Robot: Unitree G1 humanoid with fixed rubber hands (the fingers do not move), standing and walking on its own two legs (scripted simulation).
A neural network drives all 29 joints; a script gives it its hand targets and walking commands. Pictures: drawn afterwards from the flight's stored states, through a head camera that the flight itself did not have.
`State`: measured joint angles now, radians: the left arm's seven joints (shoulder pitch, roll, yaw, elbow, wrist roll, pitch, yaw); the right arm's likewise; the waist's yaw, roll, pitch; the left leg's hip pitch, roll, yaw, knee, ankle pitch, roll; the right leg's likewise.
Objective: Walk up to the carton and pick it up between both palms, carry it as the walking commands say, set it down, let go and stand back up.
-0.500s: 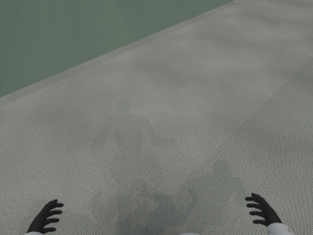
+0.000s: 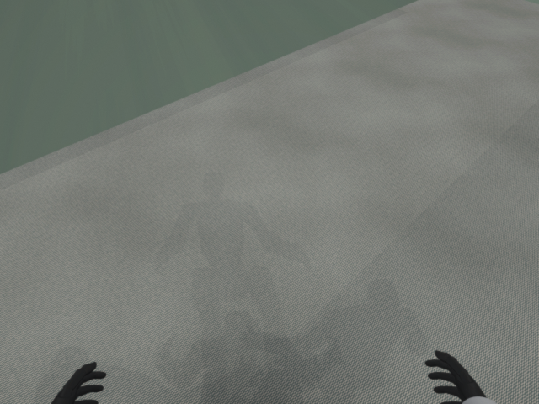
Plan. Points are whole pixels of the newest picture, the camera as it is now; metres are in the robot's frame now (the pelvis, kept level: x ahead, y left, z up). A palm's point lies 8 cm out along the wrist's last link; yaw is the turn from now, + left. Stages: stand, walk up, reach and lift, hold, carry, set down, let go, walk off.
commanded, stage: stand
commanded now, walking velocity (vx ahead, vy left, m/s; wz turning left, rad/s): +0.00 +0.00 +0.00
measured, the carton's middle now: out of the picture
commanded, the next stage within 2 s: walk up in 1.50 s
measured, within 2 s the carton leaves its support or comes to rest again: neither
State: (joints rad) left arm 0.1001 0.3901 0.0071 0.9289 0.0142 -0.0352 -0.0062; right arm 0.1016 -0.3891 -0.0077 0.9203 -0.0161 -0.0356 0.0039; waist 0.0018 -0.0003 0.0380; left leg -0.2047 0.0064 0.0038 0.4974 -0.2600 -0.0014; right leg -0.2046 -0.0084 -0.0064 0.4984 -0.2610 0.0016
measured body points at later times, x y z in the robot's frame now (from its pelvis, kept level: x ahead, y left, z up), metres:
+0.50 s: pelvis +0.00 +0.00 +0.01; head +0.00 +0.00 +0.46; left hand +0.11 +0.32 -0.10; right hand +0.11 -0.32 -0.10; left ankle +0.01 +0.12 -0.74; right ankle +0.01 -0.12 -0.74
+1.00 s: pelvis +0.00 +0.00 +0.01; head +0.01 +0.00 +0.46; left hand +0.11 +0.32 -0.11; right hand +0.11 -0.32 -0.10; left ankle +0.01 +0.12 -0.74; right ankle +0.01 -0.12 -0.74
